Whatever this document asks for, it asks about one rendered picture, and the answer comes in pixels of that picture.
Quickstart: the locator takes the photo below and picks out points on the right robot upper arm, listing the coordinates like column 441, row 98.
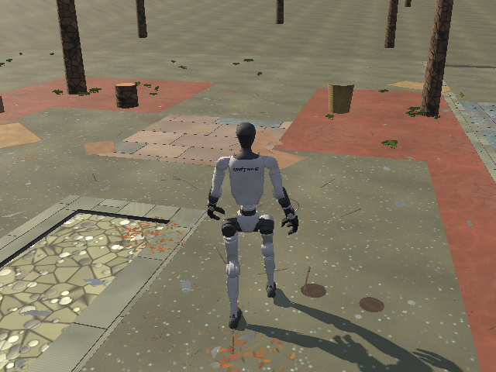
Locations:
column 275, row 176

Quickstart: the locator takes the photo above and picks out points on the left robot forearm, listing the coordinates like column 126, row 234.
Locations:
column 212, row 201

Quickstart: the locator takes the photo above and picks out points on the right robot forearm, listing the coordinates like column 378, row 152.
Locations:
column 286, row 206

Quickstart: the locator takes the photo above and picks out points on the robot left thigh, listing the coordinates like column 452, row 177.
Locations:
column 230, row 237

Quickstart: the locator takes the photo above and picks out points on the robot right hand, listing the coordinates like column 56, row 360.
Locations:
column 292, row 222

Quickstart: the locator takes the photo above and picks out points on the left robot foot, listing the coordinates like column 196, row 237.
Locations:
column 233, row 322

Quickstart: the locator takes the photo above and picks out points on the robot left hand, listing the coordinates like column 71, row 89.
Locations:
column 212, row 216

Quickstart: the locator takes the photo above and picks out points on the left robot upper arm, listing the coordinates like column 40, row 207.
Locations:
column 218, row 176

